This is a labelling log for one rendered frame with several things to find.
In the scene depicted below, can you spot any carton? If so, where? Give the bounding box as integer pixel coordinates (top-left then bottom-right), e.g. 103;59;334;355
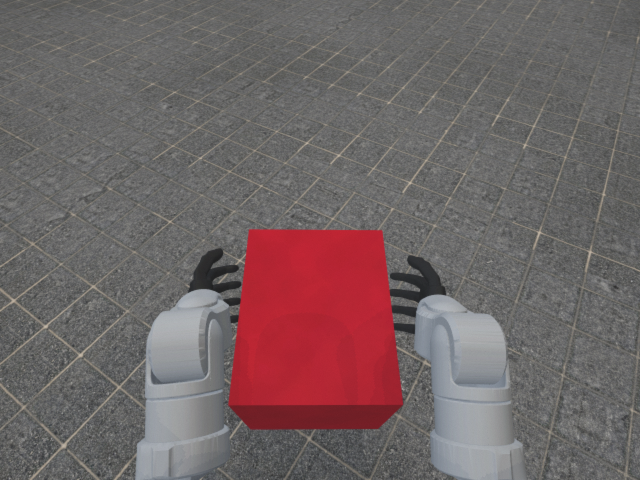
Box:
228;229;403;430

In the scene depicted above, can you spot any robot left hand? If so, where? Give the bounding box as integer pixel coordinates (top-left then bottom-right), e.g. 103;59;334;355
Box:
188;248;241;323

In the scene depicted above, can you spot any robot left forearm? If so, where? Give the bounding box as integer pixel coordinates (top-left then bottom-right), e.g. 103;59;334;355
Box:
135;289;233;480

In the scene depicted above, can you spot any robot right forearm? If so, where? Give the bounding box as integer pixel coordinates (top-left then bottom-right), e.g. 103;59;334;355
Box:
414;295;527;480

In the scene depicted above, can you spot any robot right hand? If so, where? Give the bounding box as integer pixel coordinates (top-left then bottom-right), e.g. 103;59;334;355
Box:
390;255;446;334

